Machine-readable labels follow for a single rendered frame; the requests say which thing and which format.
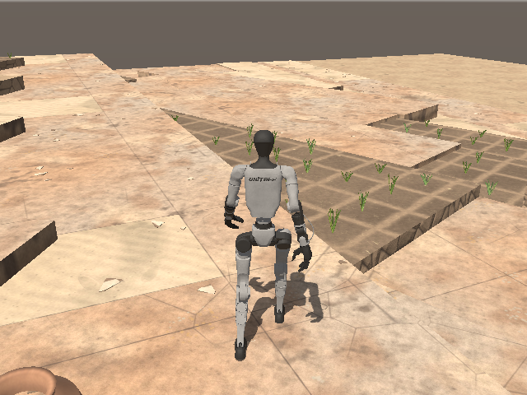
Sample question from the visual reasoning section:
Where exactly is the robot right upper arm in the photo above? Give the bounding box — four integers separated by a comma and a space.
281, 165, 300, 213

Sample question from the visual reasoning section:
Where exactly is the robot left upper arm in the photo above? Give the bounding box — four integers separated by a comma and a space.
226, 165, 247, 207

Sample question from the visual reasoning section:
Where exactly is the robot left shin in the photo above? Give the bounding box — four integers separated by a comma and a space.
236, 286, 248, 347

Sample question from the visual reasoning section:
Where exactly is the robot right forearm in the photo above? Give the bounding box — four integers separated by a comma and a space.
291, 200, 310, 247

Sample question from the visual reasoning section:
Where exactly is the robot left forearm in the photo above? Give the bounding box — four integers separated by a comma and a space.
224, 195, 236, 220

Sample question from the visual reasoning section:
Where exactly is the humanoid robot head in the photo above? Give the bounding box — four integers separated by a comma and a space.
250, 130, 277, 169

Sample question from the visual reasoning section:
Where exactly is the left robot hand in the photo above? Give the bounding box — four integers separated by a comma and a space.
224, 215, 244, 229

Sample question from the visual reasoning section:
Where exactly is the right robot hand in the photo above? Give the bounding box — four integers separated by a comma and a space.
292, 245, 312, 272

